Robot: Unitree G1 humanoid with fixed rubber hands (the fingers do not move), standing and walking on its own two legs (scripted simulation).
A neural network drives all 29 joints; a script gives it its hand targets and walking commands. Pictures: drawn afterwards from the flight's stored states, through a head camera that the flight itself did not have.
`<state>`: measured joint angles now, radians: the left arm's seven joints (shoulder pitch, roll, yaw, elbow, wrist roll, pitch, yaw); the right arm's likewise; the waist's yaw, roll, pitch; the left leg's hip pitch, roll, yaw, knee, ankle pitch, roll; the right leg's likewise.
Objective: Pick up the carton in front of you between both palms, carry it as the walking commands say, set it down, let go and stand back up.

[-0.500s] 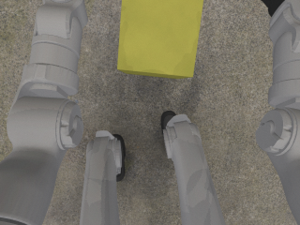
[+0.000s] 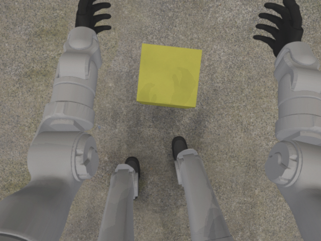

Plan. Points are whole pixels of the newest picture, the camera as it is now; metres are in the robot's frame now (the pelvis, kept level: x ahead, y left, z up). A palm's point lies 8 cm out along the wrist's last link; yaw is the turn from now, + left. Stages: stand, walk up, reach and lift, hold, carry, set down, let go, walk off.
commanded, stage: let go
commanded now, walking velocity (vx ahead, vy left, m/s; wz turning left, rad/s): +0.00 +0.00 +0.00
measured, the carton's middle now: (167, 81) +0.49 -0.10 -0.51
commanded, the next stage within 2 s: stand in 1.34 s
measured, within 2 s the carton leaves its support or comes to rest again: neither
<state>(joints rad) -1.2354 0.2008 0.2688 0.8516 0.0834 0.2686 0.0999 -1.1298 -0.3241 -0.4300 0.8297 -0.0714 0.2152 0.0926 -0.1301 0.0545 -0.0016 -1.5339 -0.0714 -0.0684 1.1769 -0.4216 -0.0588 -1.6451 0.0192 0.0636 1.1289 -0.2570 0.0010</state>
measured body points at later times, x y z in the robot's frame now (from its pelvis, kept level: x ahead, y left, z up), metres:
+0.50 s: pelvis +0.06 -0.01 +0.10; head +0.24 -0.03 +0.51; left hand +0.40 +0.15 -0.01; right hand +0.32 -0.28 +0.00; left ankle +0.05 +0.14 -0.60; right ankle +0.10 -0.11 -0.60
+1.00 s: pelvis +0.10 +0.03 +0.14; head +0.13 +0.03 +0.59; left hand +0.29 +0.26 +0.06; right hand +0.26 -0.21 +0.06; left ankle +0.05 +0.14 -0.60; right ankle +0.10 -0.11 -0.60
